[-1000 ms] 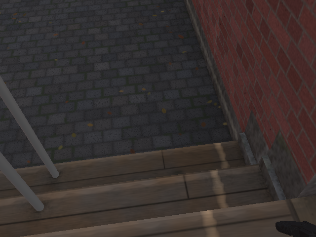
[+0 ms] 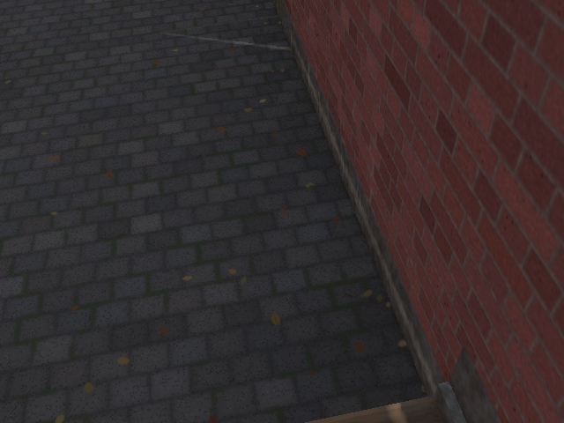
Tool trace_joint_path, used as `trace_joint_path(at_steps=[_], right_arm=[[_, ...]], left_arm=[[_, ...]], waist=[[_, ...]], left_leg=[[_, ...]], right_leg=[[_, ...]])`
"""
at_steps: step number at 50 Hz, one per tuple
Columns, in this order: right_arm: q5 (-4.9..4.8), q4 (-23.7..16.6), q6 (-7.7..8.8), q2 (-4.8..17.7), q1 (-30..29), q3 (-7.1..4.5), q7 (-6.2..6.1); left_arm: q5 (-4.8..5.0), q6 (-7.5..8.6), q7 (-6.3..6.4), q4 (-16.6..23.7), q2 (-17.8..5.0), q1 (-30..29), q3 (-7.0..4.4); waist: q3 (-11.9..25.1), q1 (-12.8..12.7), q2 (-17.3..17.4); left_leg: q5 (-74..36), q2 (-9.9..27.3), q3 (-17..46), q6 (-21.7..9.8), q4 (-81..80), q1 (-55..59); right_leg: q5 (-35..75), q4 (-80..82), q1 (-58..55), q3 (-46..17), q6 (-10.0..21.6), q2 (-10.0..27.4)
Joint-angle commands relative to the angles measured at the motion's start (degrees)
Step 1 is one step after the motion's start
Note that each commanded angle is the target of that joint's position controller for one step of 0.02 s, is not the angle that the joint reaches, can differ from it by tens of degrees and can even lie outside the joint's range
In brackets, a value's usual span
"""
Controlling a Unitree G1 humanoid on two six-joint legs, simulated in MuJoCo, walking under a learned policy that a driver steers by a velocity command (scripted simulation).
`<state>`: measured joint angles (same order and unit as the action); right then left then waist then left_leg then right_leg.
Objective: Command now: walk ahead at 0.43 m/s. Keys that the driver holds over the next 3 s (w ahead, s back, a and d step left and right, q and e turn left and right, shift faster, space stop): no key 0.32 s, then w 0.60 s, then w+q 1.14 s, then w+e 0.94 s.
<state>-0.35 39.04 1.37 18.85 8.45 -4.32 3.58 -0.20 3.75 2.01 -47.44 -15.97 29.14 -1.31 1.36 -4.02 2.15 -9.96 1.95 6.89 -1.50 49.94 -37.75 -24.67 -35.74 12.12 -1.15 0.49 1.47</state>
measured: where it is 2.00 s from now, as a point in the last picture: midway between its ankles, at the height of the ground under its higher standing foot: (269, 377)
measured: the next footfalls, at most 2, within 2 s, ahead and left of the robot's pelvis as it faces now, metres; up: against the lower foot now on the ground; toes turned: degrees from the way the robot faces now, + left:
left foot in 0.20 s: +0.22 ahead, +0.20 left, -0.18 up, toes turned +2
right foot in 0.76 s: +0.31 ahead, -0.07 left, -0.18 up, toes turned +0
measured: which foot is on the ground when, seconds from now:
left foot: up 0.00-0.18, down 0.20-0.78, up 0.80-1.00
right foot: down 0.00-0.20, up 0.22-0.74, down 0.76-1.00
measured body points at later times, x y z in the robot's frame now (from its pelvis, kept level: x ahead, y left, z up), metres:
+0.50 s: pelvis +0.17 +0.11 -0.18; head +0.16 +0.14 +0.27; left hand +0.26 +0.35 -0.32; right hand +0.13 -0.10 -0.32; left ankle +0.18 +0.20 -0.90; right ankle +0.19 -0.07 -0.73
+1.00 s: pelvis +0.33 +0.05 -0.19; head +0.34 +0.03 +0.26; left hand +0.25 +0.31 -0.31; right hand +0.47 -0.21 -0.31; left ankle +0.40 +0.22 -0.85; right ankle +0.27 -0.07 -0.90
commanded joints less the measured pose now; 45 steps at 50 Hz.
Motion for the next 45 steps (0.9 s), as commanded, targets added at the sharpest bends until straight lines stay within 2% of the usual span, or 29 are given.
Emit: trace_joint_path(at_steps=[1, 4, 7, 9, 10, 11, 12, 13, 14, 15, 17, 18, 20, 21, 24, 26, 28, 30, 32, 33, 35, 37, 38, 39, 40, 41, 42, 43, 45], right_arm=[[1.75, -4.30, 0.21, 0.49, -2.89, -0.13, 1.59], [0.96, -4.21, -0.78, -1.45, -3.74, 0.58, 2.31], [-0.03, -1.17, -1.13, -0.12, 0.31, 0.11, 1.47], [0.02, 6.21, -0.09, 1.59, 15.45, -1.68, 0.34], [1.13, 9.99, 0.23, 3.75, 24.93, -2.61, -0.40], [4.17, 12.48, 1.01, 7.14, 29.10, -1.90, -0.19], [2.62, 12.91, 1.03, 8.11, 25.66, -0.65, 0.09], [1.61, 12.59, 0.22, 5.23, 22.23, 0.36, 0.06], [0.89, 12.69, -0.08, 3.14, 18.05, 1.45, -0.27], [0.01, 13.38, -0.01, 4.25, 12.87, 1.75, -0.85], [2.07, 12.48, 0.52, 0.36, 7.00, 3.73, -1.75], [2.83, 13.15, 0.71, -0.73, 7.14, 4.31, -1.42], [2.38, 15.61, 0.84, -2.54, 13.52, 4.44, -2.31], [1.44, 15.43, 1.21, -1.00, 15.05, 3.27, -2.81], [1.25, 17.41, 1.35, -3.79, 20.06, 3.33, -4.58], [1.30, 16.33, 1.39, -1.93, 17.38, 2.68, -5.63], [0.95, 15.89, 0.72, -0.05, 16.21, 1.71, -5.43], [1.17, 15.81, 0.97, 2.69, 15.55, 0.49, -4.78], [0.81, 14.73, 1.64, 1.08, 14.40, 0.52, -4.18], [-0.19, 14.70, 1.21, -0.20, 14.87, 0.60, -4.25], [0.40, 13.69, 0.69, 0.56, 15.87, 0.09, -4.46], [0.16, 12.49, 0.35, 2.60, 13.67, -0.78, -4.43], [-0.50, 11.81, 0.05, 2.40, 11.28, -0.78, -4.47], [-0.90, 9.84, 0.44, 1.33, 8.44, -0.43, -4.15], [-0.25, 9.48, 1.74, -5.29, 14.60, 1.12, -3.84], [-0.93, 8.60, 3.26, -3.57, 13.67, 0.38, -3.82], [-1.95, 6.82, 3.78, 0.21, 7.85, -0.50, -3.99], [-1.82, 5.90, 3.16, 0.33, 5.59, -0.56, -4.54], [-0.86, 4.93, 1.29, 0.94, 4.01, -0.98, -4.50]], left_arm=[[0.29, -0.59, 2.50, 2.22, -6.26, -0.16, -1.27], [0.88, -2.30, 2.74, 2.49, -7.55, -1.10, -1.93], [1.41, -3.80, 3.46, 1.58, -7.23, -1.56, -2.43], [1.22, -3.89, 3.43, -1.03, -5.41, -2.56, -1.99], [1.53, -2.99, 2.90, -3.08, -3.60, -1.32, -1.41], [1.45, -2.04, 1.86, -5.47, 1.21, 5.02, -1.44], [3.01, -1.63, 0.86, -4.32, 2.18, 11.99, -0.98], [3.92, -1.49, 0.85, -4.37, 0.58, 11.71, -0.81], [3.68, -1.91, 1.50, -3.88, -0.13, 8.48, -0.77], [3.69, -2.96, 2.89, -1.23, 0.31, 4.75, -0.40], [3.13, -6.04, 4.70, 0.64, -2.43, -5.99, -0.57], [2.76, -6.93, 4.77, 0.57, -1.44, -6.12, -0.70], [2.11, -6.24, 4.21, 0.62, -0.89, -6.45, -1.00], [2.81, -5.04, 3.52, 0.24, -4.59, -6.14, -2.69], [1.46, -3.31, 1.85, 2.46, 0.28, -12.04, -1.96], [0.31, -3.48, 0.62, 3.79, -0.07, -14.87, -2.46], [0.14, -3.98, -0.56, 3.54, 2.23, -16.45, -1.85], [1.06, -3.95, -1.76, 1.64, 1.45, -13.34, -2.41], [0.96, -3.53, -1.96, -0.01, -0.82, -12.72, -3.68], [1.09, -3.00, -1.93, 2.03, 0.02, -16.86, -3.06], [1.60, -1.43, -1.85, 3.61, -0.05, -20.94, -2.16], [1.44, -0.45, -2.23, 2.18, -1.10, -15.35, -2.44], [1.41, -0.20, -2.24, -0.86, -2.32, -6.50, -3.28], [0.56, -0.05, -2.31, -4.06, -5.07, 4.17, -4.41], [0.59, -0.45, -2.08, -4.65, -7.87, 4.75, -4.13], [0.93, 0.25, -3.33, -6.69, -7.75, 10.96, -4.40], [1.26, 1.06, -3.73, -6.73, -7.28, 8.67, -4.22], [0.83, 1.08, -3.84, -5.75, -7.92, 3.81, -4.44], [-1.60, 1.36, -3.46, -3.39, -5.40, -4.00, -3.55]], waist=[[-5.17, 0.88, -8.65], [-5.27, -0.53, -7.56], [-6.20, 0.01, -6.67], [-2.15, 7.45, -3.73], [0.87, 12.30, -0.67], [5.61, 11.43, 14.76], [12.25, 4.81, 22.43], [15.24, 4.23, 19.40], [11.93, 2.84, 11.22], [11.37, 0.16, 9.55], [2.19, 1.46, 0.95], [0.16, 1.12, 1.41], [-1.54, 2.81, 4.90], [-2.77, 2.91, 3.71], [-4.76, 4.21, 5.09], [-6.37, 3.49, 5.25], [-3.10, 4.86, 7.11], [-3.95, 3.74, 8.29], [-5.98, 3.02, 4.07], [-8.34, 4.66, 4.39], [-9.22, 6.51, 4.54], [-5.49, 3.82, 4.76], [-2.85, -0.38, 3.14], [-0.22, -4.97, -4.16], [2.46, 1.61, -25.91], [1.04, -0.88, -25.81], [-5.10, -0.56, -15.63], [-6.58, 1.30, -8.46], [-4.06, 3.92, -2.50]], left_leg=[[-14.29, 0.62, -0.20, 0.23, -7.45, -2.27], [-15.78, -1.56, -3.11, 0.53, -12.33, 12.16], [-14.28, 2.61, -1.25, 1.12, -22.83, 13.01], [-22.82, 2.66, -5.32, 1.32, -32.35, 28.19], [-26.10, 3.12, -6.75, 0.63, -34.34, 40.30], [-54.52, 10.60, -1.14, -3.16, -18.28, 55.78], [-69.31, 17.05, 8.40, -7.10, -9.35, 60.45], [-60.06, 20.44, 12.01, -10.30, -11.38, 57.51], [-45.56, 20.92, 12.99, -11.03, -15.88, 47.85], [-26.16, 24.24, 19.42, -14.18, -22.24, 40.15], [0.30, 22.66, 19.09, -15.81, -29.26, 20.94], [7.64, 19.22, 16.10, -14.13, -29.60, 16.62], [19.72, 15.62, 15.25, -12.70, -28.61, 19.05], [28.61, 11.87, 13.01, -10.94, -29.69, 20.65], [34.92, 12.39, 15.79, -10.89, -30.61, 26.73], [36.62, 10.75, 12.97, -10.07, -35.18, 23.71], [34.92, 9.32, 8.43, -9.86, -36.72, 15.61], [38.12, 10.94, 8.55, -10.95, -36.98, 11.55], [36.44, 10.21, 7.26, -11.72, -35.61, 12.28], [36.48, 11.37, 9.19, -11.65, -34.03, 19.10], [34.12, 12.73, 10.06, -12.30, -30.88, 23.29], [27.52, 12.85, 9.61, -12.48, -25.98, 20.54], [19.70, 10.32, 7.46, -11.00, -18.88, 16.62], [8.68, 4.42, 3.13, -8.04, -2.30, 12.05], [36.37, -4.87, -3.72, -2.64, 18.44, -4.13], [45.78, -9.02, 1.13, -2.56, 25.16, -15.80], [42.99, -6.06, 3.37, -2.99, 27.67, -22.33], [39.51, -3.75, 2.34, -2.96, 25.81, -21.77], [27.83, -0.94, 3.57, -1.90, 16.71, -13.25]], right_leg=[[6.42, -0.18, 5.22, -10.79, 9.97, 9.74], [4.81, -5.82, 15.99, -6.77, 6.41, 7.50], [4.13, -16.27, 9.97, -8.43, 3.19, 8.10], [9.10, -34.42, 11.18, -4.80, 0.74, 5.17], [6.32, -47.33, 14.83, -2.64, -0.80, 0.73], [-32.70, -77.96, 31.52, -3.97, -4.67, -9.63], [-32.54, -88.55, 39.84, -11.76, -6.81, -7.33], [-28.30, -90.37, 41.18, -12.97, -7.77, -6.26], [-22.04, -88.84, 40.46, -11.49, -7.09, -4.60], [-15.56, -88.48, 39.46, -8.41, -6.92, -1.90], [-7.85, -80.96, 35.28, -10.22, -3.38, 0.44], [-6.58, -75.93, 33.11, -9.53, -1.74, 0.53], [-1.95, -73.20, 38.50, -11.36, 0.33, -0.22], [8.35, -63.99, 40.89, -10.65, 2.02, -1.18], [15.81, -50.86, 49.34, -11.55, 1.28, 1.00], [23.37, -26.33, 42.28, -7.76, -0.68, 4.21], [22.95, -18.41, 25.84, -2.60, -2.56, 3.30], [24.01, -22.80, 19.02, -2.02, -2.25, 3.03], [22.09, -23.00, 19.79, -0.60, -1.28, 2.72], [16.51, -16.41, 26.93, -2.42, -0.68, 4.04], [11.13, -11.56, 26.04, -1.32, -0.88, 4.66], [5.89, -6.53, 14.50, 1.36, -0.59, 3.23], [5.91, -2.27, 3.59, 3.39, -0.07, 1.05], [5.03, 3.57, -6.09, -0.59, 2.07, 1.45], [15.03, 6.85, -15.15, -22.02, 9.50, 13.67], [1.73, 19.31, -16.66, -40.37, 17.36, 18.59], [-1.81, 18.17, -13.86, -39.93, 17.74, 19.79], [0.66, 16.19, -9.71, -34.73, 16.25, 19.12], [8.94, 12.10, -0.97, -23.25, 13.20, 16.02]])
Over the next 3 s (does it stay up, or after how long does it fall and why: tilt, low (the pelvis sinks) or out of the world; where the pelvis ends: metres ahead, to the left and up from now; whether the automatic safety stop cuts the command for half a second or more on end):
stays up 1.43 0.39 -0.51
